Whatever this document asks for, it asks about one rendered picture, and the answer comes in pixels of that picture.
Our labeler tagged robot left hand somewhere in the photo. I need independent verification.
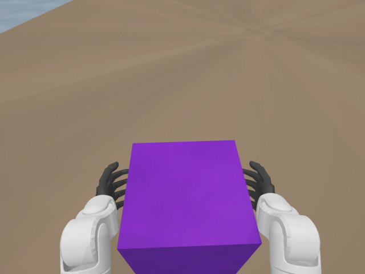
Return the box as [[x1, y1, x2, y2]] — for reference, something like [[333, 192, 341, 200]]
[[96, 162, 129, 210]]

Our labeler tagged robot left forearm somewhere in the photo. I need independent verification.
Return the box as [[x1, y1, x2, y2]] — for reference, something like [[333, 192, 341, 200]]
[[60, 195, 119, 274]]

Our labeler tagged robot right forearm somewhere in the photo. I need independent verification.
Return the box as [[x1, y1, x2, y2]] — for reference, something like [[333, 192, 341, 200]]
[[256, 193, 322, 274]]

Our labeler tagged carton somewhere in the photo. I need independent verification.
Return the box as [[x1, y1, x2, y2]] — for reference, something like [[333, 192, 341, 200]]
[[117, 140, 262, 274]]

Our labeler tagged robot right hand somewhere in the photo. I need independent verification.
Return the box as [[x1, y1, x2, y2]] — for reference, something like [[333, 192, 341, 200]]
[[242, 161, 275, 211]]

